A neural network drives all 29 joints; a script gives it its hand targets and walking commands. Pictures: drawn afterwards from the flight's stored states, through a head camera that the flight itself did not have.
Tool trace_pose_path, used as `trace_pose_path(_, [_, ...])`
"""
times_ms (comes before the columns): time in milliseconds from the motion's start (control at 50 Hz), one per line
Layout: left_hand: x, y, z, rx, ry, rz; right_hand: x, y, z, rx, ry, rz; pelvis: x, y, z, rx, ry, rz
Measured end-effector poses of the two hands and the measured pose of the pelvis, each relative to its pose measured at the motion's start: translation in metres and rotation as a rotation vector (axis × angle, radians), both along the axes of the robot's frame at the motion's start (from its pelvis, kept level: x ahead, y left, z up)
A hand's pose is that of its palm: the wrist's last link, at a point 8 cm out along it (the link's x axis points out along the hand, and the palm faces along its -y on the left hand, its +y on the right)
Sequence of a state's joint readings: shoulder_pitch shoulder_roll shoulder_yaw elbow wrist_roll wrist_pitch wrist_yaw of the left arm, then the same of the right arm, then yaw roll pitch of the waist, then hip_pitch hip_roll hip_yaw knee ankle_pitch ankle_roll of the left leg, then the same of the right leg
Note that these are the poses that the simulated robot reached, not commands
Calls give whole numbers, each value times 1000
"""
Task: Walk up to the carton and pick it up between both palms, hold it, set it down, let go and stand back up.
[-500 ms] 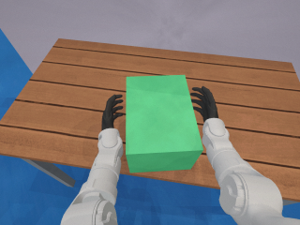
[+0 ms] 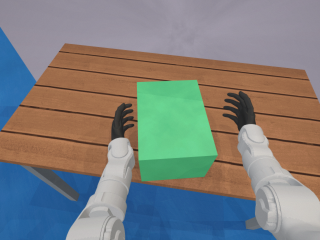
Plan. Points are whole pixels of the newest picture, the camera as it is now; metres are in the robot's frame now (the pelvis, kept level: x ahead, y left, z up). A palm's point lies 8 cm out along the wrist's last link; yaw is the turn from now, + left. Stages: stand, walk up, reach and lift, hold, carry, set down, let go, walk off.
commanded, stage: set down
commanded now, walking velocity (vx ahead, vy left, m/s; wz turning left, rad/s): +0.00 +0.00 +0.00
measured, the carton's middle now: (170, 129) +0.45 +0.00 -0.03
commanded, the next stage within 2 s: none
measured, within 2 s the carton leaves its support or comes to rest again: neither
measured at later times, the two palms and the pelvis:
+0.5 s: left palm (108, 157) +0.33 +0.15 +0.02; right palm (259, 151) +0.35 -0.22 +0.03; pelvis -0.01 +0.01 +0.00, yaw +0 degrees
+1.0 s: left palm (106, 172) +0.28 +0.15 +0.03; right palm (267, 170) +0.31 -0.22 +0.02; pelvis -0.03 +0.00 +0.00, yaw +0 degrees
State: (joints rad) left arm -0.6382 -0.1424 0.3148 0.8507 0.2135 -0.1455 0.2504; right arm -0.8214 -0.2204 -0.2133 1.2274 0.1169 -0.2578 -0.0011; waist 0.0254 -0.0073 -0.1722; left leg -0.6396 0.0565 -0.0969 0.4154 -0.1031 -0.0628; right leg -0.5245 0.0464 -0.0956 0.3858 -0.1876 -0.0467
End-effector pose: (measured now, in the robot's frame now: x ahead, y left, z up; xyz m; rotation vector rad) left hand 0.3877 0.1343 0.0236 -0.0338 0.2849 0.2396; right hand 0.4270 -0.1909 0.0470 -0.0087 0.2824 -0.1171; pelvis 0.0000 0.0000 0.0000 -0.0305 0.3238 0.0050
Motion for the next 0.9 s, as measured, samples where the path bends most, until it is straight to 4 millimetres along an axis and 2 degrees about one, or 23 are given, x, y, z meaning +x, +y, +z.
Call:
trace_pose_path(300, [-35,16,-4,-2,-22,21,-45,-15,-21,-26,19,29,-8,5,0,-7,-18,-1])
trace_pose_path(460, [-57,17,-4,11,-20,4,-67,-27,-21,-45,10,38,-14,8,0,-12,-38,-1])
trace_pose_path(680, [-78,13,4,17,-19,-8,-87,-25,-12,-37,-15,75,-21,7,2,-10,-117,2])
trace_pose_path(900, [-98,11,6,18,-15,-11,-113,-31,-20,-32,18,69,-26,5,3,-7,-175,4])
